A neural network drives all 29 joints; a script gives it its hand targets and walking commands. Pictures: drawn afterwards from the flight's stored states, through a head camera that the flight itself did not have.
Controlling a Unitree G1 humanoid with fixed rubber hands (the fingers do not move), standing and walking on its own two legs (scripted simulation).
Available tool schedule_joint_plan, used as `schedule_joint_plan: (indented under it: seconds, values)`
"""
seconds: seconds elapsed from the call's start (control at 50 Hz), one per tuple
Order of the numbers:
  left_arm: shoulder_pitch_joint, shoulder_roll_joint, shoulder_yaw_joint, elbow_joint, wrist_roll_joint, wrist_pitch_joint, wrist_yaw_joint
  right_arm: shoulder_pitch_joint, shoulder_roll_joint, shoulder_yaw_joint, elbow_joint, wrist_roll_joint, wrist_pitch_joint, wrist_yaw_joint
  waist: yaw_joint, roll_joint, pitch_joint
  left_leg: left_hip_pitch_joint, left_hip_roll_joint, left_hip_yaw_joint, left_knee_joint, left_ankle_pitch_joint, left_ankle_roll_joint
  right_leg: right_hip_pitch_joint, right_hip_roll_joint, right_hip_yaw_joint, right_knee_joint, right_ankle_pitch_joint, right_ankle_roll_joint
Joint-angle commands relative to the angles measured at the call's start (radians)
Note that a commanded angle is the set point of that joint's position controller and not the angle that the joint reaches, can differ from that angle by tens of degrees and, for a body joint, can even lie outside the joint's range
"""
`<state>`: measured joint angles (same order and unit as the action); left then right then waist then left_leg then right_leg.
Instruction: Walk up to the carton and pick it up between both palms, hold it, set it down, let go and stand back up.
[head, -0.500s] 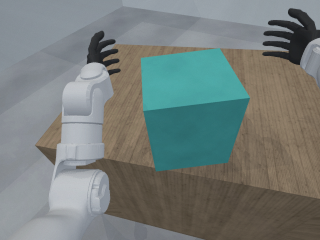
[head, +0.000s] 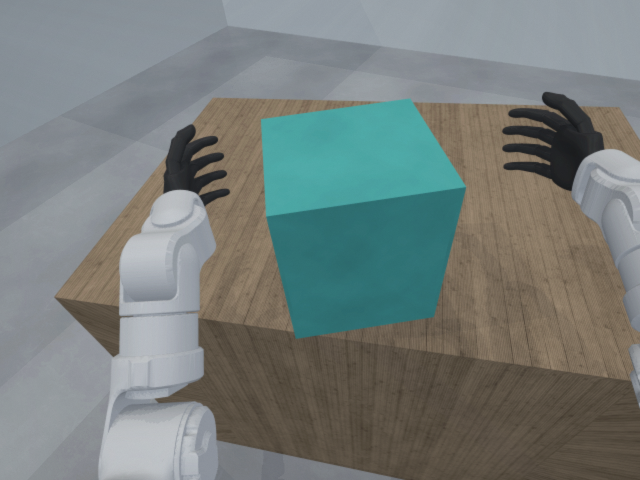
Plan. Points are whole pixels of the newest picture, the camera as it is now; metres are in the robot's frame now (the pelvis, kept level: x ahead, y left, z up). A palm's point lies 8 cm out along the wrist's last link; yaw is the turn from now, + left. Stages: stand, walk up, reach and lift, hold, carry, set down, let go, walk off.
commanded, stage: set down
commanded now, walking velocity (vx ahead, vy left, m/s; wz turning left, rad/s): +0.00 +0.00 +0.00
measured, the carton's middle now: (351, 222) +0.45 +0.04 +0.08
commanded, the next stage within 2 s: none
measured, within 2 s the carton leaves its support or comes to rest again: neither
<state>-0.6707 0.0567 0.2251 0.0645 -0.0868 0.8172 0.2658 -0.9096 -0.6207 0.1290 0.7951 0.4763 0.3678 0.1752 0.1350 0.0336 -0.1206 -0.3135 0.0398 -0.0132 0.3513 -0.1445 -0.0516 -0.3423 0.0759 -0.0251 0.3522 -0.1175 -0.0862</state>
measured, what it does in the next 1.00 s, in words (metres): stands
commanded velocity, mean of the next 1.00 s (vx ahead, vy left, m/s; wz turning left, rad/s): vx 0.00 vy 0.00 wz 0.00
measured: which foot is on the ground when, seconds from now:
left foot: down 0.00-1.00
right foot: down 0.00-1.00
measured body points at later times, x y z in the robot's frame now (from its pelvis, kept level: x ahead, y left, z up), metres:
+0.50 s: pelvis +0.01 +0.00 +0.00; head +0.00 +0.00 +0.45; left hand +0.33 +0.20 +0.16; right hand +0.41 -0.23 +0.14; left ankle +0.02 +0.15 -0.74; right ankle +0.03 -0.06 -0.74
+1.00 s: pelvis +0.01 +0.00 +0.00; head -0.01 +0.00 +0.45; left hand +0.29 +0.18 +0.12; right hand +0.34 -0.25 +0.10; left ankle +0.02 +0.15 -0.74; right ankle +0.03 -0.06 -0.74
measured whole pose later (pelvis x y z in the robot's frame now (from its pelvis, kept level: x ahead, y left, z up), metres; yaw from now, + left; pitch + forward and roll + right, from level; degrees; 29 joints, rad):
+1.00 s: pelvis +0.01 +0.00 +0.00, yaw -1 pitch -2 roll +1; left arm -0.05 -0.07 0.06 -0.31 0.01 0.66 0.30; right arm -0.22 -0.56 0.06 0.40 0.48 0.16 0.17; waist 0.04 -0.02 -0.03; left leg -0.11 0.04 -0.01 0.32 -0.17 -0.06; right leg -0.15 0.09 0.00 0.34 -0.15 -0.09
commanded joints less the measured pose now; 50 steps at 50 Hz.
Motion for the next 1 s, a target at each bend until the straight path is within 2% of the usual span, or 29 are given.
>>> schedule_joint_plan:
  seconds: [0.0,0.1,0.24,0.56,0.78,0.98]
  values:
    - [-0.338,0.098,0.000,-0.189,0.017,-0.036,-0.006,-0.423,-0.171,-0.076,-0.168,-0.004,-0.042,-0.003,-0.014,-0.168,-0.392,-0.046,-0.037,-0.006,-0.041,0.066,0.026,0.455,-0.097,0.160,-0.011,0.172,0.103]
    - [-0.267,0.077,-0.017,-0.264,0.029,-0.035,-0.010,-0.348,-0.172,-0.089,-0.227,-0.002,-0.058,-0.009,-0.030,-0.156,-0.365,-0.022,-0.035,-0.010,-0.044,0.074,0.025,0.453,-0.098,0.160,-0.012,0.179,0.103]
    - [-0.137,0.034,-0.052,-0.366,0.043,-0.031,-0.006,-0.216,-0.177,-0.109,-0.291,0.001,-0.083,-0.012,-0.052,-0.132,-0.316,0.028,-0.031,-0.014,-0.048,0.092,0.025,0.430,-0.088,0.147,-0.016,0.182,0.084]
    - [0.152,-0.051,-0.123,-0.521,0.067,-0.069,0.020,0.084,-0.182,-0.141,-0.441,0.012,-0.153,-0.012,-0.079,-0.133,-0.227,0.125,-0.024,-0.017,-0.055,0.133,0.034,0.397,-0.074,0.141,-0.029,0.208,0.054]
    - [0.319,-0.096,-0.157,-0.552,0.089,-0.129,0.031,0.286,-0.164,-0.149,-0.510,0.016,-0.204,-0.015,-0.090,-0.143,-0.154,0.146,-0.020,-0.019,-0.065,0.116,0.042,0.396,-0.090,0.168,-0.049,0.199,0.049]
    - [0.428,-0.123,-0.192,-0.540,0.103,-0.218,0.039,0.429,-0.147,-0.170,-0.550,0.004,-0.263,-0.004,-0.096,-0.155,-0.093,0.130,-0.014,-0.017,-0.071,0.072,0.050,0.382,-0.108,0.196,-0.074,0.109,0.046]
